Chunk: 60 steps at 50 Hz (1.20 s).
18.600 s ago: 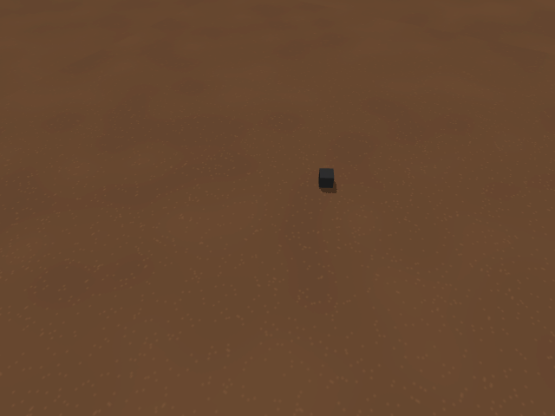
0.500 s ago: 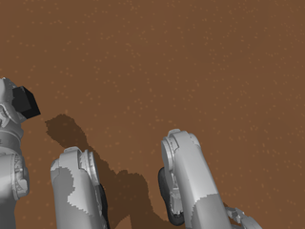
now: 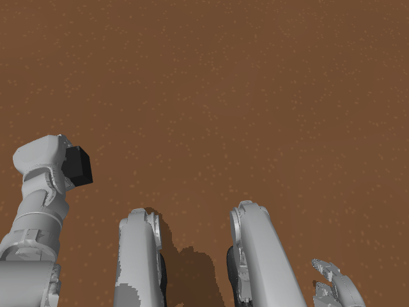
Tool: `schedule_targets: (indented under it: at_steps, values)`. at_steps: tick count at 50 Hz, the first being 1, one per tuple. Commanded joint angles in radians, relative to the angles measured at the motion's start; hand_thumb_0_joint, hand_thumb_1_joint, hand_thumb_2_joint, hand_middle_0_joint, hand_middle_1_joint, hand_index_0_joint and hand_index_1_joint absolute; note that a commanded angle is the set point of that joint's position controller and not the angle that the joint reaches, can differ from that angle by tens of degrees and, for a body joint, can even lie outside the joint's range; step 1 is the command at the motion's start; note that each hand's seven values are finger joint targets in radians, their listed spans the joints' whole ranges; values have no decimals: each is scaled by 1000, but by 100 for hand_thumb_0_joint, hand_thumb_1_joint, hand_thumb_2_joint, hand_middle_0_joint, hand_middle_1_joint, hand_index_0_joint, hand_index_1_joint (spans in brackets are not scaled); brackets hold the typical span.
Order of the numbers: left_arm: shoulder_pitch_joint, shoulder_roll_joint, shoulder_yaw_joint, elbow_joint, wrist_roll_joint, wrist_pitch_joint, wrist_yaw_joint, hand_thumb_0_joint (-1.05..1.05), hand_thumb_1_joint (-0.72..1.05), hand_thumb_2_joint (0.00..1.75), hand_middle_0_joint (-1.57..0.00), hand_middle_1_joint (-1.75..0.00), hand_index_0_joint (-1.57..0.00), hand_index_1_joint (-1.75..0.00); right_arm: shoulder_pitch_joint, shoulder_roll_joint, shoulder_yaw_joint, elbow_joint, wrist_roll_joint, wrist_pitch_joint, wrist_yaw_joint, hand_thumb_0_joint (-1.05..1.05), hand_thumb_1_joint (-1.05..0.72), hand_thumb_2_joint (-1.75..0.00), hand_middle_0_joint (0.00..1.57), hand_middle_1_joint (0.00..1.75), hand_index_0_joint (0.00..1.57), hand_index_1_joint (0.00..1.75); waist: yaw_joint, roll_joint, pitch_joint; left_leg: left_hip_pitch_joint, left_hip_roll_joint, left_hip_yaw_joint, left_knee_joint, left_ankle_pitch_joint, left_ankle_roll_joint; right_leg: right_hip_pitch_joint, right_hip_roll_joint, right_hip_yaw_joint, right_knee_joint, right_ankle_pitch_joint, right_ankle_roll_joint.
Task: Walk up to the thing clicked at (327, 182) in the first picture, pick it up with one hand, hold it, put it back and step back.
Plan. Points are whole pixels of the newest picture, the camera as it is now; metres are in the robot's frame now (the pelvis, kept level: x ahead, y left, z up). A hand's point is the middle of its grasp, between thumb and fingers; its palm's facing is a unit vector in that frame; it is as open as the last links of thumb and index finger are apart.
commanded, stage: lift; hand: left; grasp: from above
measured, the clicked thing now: (70, 168) +0.42 +0.30 -0.15
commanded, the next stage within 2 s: hold in 1.00 s
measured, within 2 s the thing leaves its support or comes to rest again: neither
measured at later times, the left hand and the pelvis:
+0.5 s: hand (4, 158) +0.35 +0.27 +0.09, palm faces -0.41 -0.22 -0.88, open 9.3 cm; pelvis +0.04 +0.00 +0.19, yaw +3 degrees
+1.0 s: hand out of the picture +0.38 +0.25 +0.19, palm faces -0.41 -0.22 -0.88, open 9.3 cm; pelvis +0.08 +0.00 +0.27, yaw +4 degrees
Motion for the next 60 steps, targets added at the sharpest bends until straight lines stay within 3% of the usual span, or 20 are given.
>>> schedule_targets:
  at_steps: [1,2,6,7,9,10,15,21,24,26,32,33,36,40,41,45,46,52,53,60]
  values:
    - [-293,266,44,-282,7,42,32,0,69,47,-115,-30,-113,-31,104,-189,-63,-66,19,-14,-58,0,-90,-90,20,30,20,30,1,169,-613,645,-24,51,-388,80,25,382,39,-41,-368,119,-65]
    - [-289,223,13,-287,-1,53,27,0,69,48,-115,-28,-113,-30,99,-180,-60,-63,20,-13,-66,0,-90,-90,20,30,20,30,-11,167,-586,654,-24,55,-408,81,26,397,39,-40,-393,125,-63]
    - [-216,210,1,-311,-11,92,19,0,69,47,-116,-25,-113,-28,82,-170,-54,-61,32,-15,-95,0,-89,-90,20,30,20,30,12,162,-546,758,-25,46,-522,83,19,492,37,-36,-475,125,-63]
    - [-184,178,-26,-286,-8,104,13,0,69,47,-116,-26,-113,-28,77,-166,-50,-63,34,-15,-99,0,-89,-90,20,30,20,30,4,150,-511,774,-24,47,-545,85,20,503,37,-35,-499,128,-63]
    - [-188,194,-22,-362,-18,111,14,0,70,49,-118,-24,-114,-28,67,-160,-46,-68,44,-15,-111,0,-89,-90,20,30,20,30,18,157,-526,835,-25,46,-603,83,18,578,39,-25,-554,127,-63]
    - [-157,151,-53,-336,-24,117,9,0,68,49,-116,-24,-113,-28,63,-150,-41,-61,45,-18,-116,0,-89,-90,20,30,20,30,8,141,-486,844,-23,57,-618,93,20,598,39,-24,-579,138,-62]
    - [-123,116,-82,-398,-25,113,8,0,63,49,-113,-24,-109,-28,67,-138,-41,-44,54,-35,-139,0,-90,-90,20,30,20,30,15,129,-431,979,-18,54,-741,155,16,729,39,-12,-689,194,-62]
    - [-77,48,-120,-336,-38,118,25,0,61,49,-110,-25,-106,-29,76,-127,-36,-21,57,-59,-151,0,-89,-90,20,30,20,30,19,73,-329,1106,-18,58,-878,196,15,887,39,0,-842,228,-59]
    - [-99,62,-112,-321,-34,123,43,0,62,51,-112,-23,-108,-28,81,-129,-35,-14,56,-69,-155,0,-89,-90,20,30,20,30,34,93,-307,1183,-17,56,-951,210,9,951,37,1,-901,242,-60]
    - [-69,6,-143,-253,-31,131,45,0,64,52,-115,-22,-110,-28,97,-122,-31,-3,54,-75,-152,0,-89,-90,20,30,20,30,17,50,-263,1199,-21,64,-977,265,12,1002,38,2,-939,296,-55]
    - [-55,15,-135,-256,-33,126,53,0,67,56,-118,-24,-112,-30,126,-119,-34,-3,52,-79,-151,0,-89,-90,20,30,20,30,42,37,-264,1319,-36,95,-1060,418,16,1166,35,16,-1051,442,-45]
    - [-68,-6,-146,-246,-33,126,53,0,69,57,-119,-24,-114,-30,135,-118,-32,-1,50,-80,-148,0,-89,-90,20,30,20,30,28,25,-272,1340,-36,93,-1070,450,15,1186,33,14,-1061,471,-44]
    - [-68,2,-136,-237,-33,127,57,0,70,58,-121,-23,-115,-29,143,-121,-35,-4,48,-75,-143,0,-89,-90,20,30,20,30,38,46,-258,1400,-36,100,-1111,508,13,1231,28,17,-1102,519,-41]
    - [-70,-25,-148,-218,-35,128,51,0,69,60,-120,-24,-114,-30,151,-124,-39,-9,49,-69,-134,0,-89,-90,20,30,20,30,37,-4,-246,1449,-45,102,-1162,532,16,1318,22,27,-1164,568,-30]
    - [-70,-6,-141,-237,-31,126,52,0,70,62,-121,-25,-115,-32,146,-124,-41,-8,48,-68,-132,0,-89,-90,20,30,20,30,46,8,-239,1451,-47,105,-1175,538,16,1332,22,29,-1179,574,-29]
    - [-81,-20,-146,-228,-30,121,47,0,71,65,-123,-22,-115,-30,136,-129,-48,-19,51,-62,-123,0,-89,-90,20,30,20,30,47,19,-206,1513,-46,107,-1238,528,9,1349,23,25,-1227,545,-33]
    - [-51,-51,-161,-199,-29,124,45,0,70,63,-124,-20,-116,-28,139,-126,-46,-19,51,-62,-120,0,-89,-90,20,30,20,30,41,6,-191,1524,-46,107,-1250,530,9,1355,22,24,-1238,544,-34]
    - [-85,-29,-155,-251,-28,122,48,0,73,66,-125,-24,-118,-31,121,-134,-53,-29,55,-57,-110,0,-89,-90,20,30,20,30,57,-12,-201,1573,-55,124,-1296,571,13,1443,18,33,-1287,609,-24]
    - [-97,-38,-158,-242,-27,122,44,0,72,66,-123,-26,-116,-33,122,-133,-52,-27,53,-57,-109,0,-89,-90,20,30,20,30,43,-5,-194,1578,-55,121,-1302,571,10,1436,18,35,-1291,604,-25]
    - [-92,-60,-178,-232,-13,137,41,0,71,60,-121,-28,-115,-34,87,-130,-52,-34,54,-53,-102,0,-89,-90,20,30,20,30,60,-20,-151,1629,-57,124,-1363,557,6,1470,17,33,-1340,579,-28]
